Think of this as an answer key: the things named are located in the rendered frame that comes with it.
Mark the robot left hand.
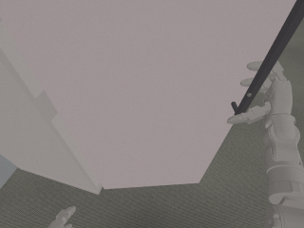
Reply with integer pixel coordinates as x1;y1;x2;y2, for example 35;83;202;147
48;206;76;228

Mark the robot right upper arm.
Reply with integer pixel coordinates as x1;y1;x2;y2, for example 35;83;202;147
264;204;304;228

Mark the handle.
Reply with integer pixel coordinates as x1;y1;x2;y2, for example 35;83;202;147
231;0;304;115

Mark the robot right hand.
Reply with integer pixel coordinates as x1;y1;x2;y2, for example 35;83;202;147
227;60;293;124

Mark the robot right forearm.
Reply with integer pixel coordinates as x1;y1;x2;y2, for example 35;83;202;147
262;113;304;210

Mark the fridge door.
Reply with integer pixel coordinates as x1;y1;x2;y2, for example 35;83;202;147
0;0;296;189

